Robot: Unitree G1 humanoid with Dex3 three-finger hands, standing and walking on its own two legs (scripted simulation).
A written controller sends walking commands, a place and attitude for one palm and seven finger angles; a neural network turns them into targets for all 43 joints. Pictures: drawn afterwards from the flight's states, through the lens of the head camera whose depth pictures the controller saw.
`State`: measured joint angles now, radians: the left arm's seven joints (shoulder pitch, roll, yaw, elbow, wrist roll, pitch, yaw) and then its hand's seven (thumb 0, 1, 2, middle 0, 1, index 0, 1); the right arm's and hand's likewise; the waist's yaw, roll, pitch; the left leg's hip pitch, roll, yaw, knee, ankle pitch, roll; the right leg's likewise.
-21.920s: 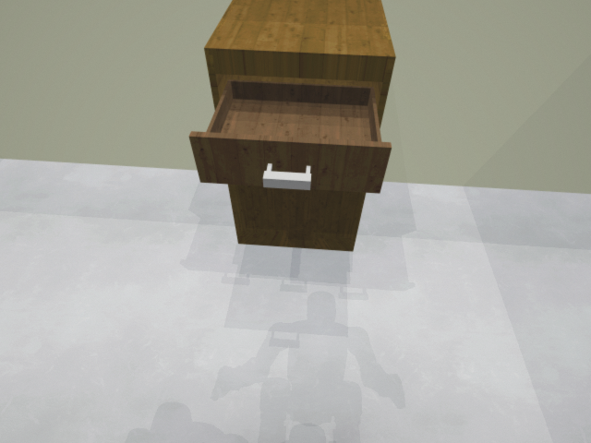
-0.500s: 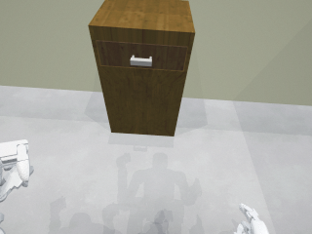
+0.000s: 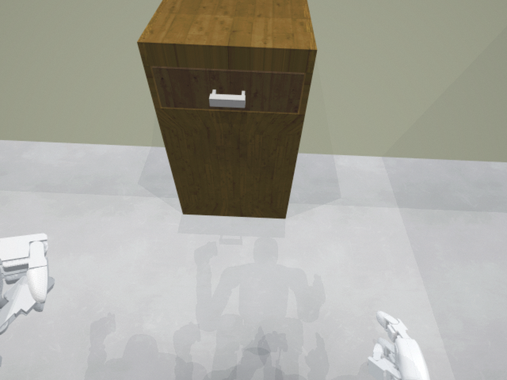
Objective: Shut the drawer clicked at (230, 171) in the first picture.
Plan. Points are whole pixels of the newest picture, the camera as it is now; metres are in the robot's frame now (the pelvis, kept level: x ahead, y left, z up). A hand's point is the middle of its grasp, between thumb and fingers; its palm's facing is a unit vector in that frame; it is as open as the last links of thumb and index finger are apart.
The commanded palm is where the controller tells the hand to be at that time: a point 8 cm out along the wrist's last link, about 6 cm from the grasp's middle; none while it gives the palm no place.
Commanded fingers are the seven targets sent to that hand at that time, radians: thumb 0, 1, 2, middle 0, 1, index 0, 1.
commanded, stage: stop stepping back and stand still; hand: left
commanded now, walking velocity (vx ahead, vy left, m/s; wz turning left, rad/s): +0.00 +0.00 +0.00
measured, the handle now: (228, 96) +0.89 +0.13 -0.08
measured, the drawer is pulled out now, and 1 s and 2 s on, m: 0.00 0.00 0.00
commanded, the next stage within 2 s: let the arm hang, fingers relaxed in 0.06 s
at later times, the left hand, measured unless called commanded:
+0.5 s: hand out of the picture +0.01 +0.21 -0.17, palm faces +0.02 -0.98 -0.22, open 3.3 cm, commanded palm none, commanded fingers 0.00 0.90 0.90 -0.68 -0.82 -0.68 -0.82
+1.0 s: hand out of the picture +0.01 +0.23 -0.16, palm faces +0.03 -0.96 -0.28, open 7.2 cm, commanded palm none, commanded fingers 0.00 0.90 0.90 -0.20 -0.30 -0.20 -0.30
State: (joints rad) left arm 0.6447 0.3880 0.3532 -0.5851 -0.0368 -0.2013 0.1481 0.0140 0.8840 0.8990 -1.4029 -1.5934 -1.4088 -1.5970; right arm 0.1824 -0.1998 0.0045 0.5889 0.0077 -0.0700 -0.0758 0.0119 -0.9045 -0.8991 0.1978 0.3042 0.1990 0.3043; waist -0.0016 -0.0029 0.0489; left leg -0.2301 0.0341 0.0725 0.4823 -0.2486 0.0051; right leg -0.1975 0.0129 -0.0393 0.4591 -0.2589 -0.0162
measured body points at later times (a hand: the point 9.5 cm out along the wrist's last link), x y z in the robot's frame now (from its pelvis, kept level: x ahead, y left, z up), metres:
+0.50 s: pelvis -0.04 +0.01 -0.01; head -0.01 +0.03 +0.44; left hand +0.01 +0.26 -0.16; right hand +0.02 -0.24 -0.14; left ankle +0.00 +0.11 -0.74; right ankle -0.01 -0.11 -0.74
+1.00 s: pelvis -0.02 +0.02 +0.00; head -0.01 +0.01 +0.45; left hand +0.01 +0.28 -0.14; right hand +0.01 -0.23 -0.16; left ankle +0.00 +0.11 -0.74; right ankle -0.01 -0.11 -0.74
